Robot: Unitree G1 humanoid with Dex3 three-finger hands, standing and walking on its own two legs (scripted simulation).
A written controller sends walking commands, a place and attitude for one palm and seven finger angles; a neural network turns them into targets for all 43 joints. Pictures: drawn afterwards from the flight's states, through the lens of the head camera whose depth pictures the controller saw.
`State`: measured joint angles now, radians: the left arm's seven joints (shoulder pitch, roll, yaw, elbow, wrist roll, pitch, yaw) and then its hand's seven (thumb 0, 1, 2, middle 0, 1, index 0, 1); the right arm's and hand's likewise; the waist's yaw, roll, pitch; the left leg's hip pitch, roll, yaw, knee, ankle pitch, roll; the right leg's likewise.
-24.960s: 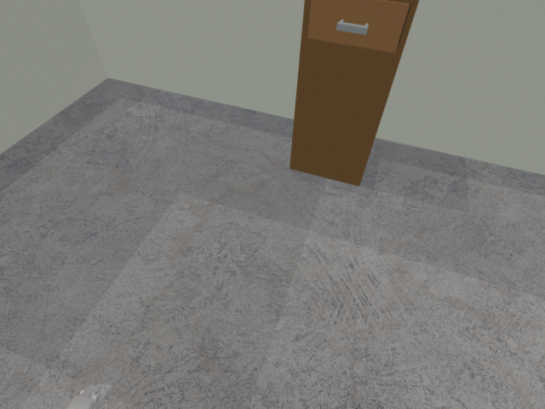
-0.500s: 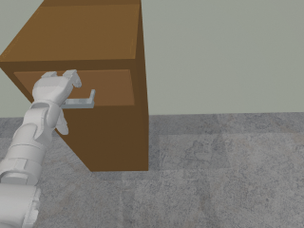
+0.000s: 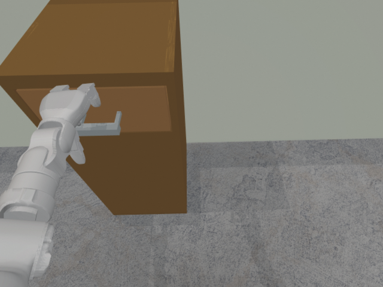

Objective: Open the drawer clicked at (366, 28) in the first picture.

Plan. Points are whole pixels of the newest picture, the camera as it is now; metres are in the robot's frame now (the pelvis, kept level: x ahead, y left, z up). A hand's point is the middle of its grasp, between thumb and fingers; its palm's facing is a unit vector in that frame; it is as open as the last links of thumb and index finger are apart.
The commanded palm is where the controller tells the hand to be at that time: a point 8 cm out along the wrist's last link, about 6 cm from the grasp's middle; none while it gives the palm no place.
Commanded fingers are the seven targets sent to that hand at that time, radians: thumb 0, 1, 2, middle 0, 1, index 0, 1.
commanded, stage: re-aim the fingers above the handle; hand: left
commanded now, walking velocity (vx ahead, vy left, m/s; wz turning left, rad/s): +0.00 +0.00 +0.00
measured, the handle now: (98, 122) +0.49 +0.25 +0.03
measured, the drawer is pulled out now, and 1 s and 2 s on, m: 0.00 0.00 0.00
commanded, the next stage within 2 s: lower the fingers behind the handle in 0.90 s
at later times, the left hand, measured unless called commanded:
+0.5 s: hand (73, 129) +0.42 +0.27 +0.08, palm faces -0.06 -0.03 -1.00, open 13.9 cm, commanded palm +0.41 +0.26 +0.14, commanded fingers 0.00 -0.50 0.30 -0.30 -1.20 -0.30 -1.20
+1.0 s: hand (86, 135) +0.42 +0.25 +0.06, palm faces -0.14 -0.05 -0.99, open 13.8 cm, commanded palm +0.42 +0.25 +0.14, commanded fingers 0.00 -0.50 0.30 -0.30 -1.20 -0.30 -1.20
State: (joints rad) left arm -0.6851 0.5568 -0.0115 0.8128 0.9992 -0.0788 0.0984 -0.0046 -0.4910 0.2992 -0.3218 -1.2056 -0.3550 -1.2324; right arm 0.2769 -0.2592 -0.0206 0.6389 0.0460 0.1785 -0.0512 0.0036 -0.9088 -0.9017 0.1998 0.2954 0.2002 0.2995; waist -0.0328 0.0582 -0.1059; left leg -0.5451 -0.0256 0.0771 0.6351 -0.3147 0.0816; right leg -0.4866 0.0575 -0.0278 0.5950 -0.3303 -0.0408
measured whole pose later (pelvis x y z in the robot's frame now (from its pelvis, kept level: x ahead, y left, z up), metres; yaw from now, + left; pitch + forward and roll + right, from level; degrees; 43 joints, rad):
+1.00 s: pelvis +0.00 +0.00 +0.00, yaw +1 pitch +11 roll -2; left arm -0.67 0.53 -0.10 0.77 0.97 -0.07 0.03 -0.01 -0.49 0.30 -0.32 -1.20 -0.33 -1.21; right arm 0.32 -0.26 -0.04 0.66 0.05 0.17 -0.06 0.01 -0.91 -0.90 0.20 0.30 0.20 0.30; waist -0.03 0.05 -0.09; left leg -0.53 -0.04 0.06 0.63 -0.31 0.08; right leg -0.46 0.05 -0.05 0.58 -0.33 -0.04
